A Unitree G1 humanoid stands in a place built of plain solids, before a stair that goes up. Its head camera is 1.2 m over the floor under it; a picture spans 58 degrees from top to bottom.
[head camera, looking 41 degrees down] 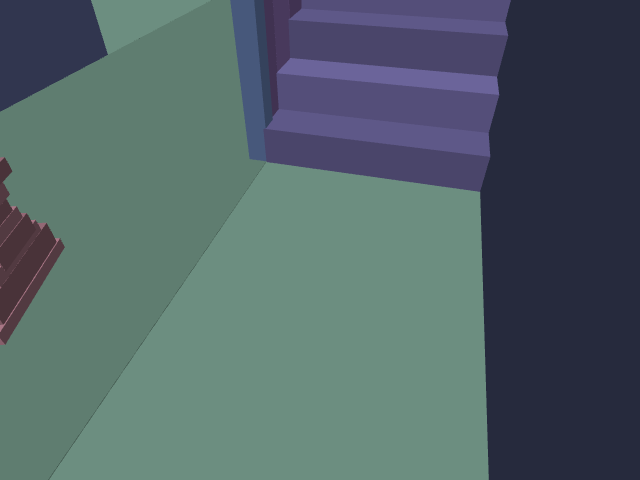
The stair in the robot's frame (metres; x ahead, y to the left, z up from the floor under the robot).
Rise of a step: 0.19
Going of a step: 0.24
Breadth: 1.10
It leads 15 degrees to the right of straight ahead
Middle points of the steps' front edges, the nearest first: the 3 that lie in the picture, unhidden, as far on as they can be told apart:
1.87 -0.24 0.19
2.11 -0.31 0.39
2.34 -0.37 0.58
